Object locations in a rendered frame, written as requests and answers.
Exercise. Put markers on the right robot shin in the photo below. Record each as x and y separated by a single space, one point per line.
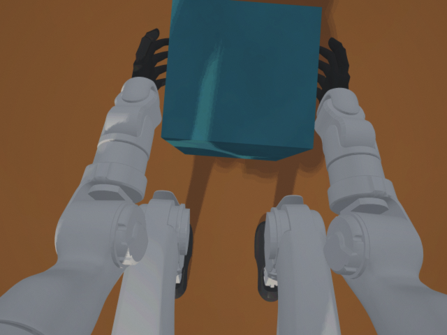
270 273

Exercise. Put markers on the right robot upper arm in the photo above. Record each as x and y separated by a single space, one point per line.
380 257

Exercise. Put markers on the left robot upper arm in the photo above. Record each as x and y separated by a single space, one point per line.
96 241

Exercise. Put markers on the carton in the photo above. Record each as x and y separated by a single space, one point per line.
241 78

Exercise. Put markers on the robot right forearm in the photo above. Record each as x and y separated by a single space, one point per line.
353 162

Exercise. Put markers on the robot right hand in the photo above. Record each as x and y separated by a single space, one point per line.
336 71

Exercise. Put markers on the robot left hand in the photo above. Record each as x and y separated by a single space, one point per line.
144 65

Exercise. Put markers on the robot left thigh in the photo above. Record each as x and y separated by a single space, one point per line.
146 304

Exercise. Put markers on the robot left forearm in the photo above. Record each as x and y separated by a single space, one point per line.
118 169

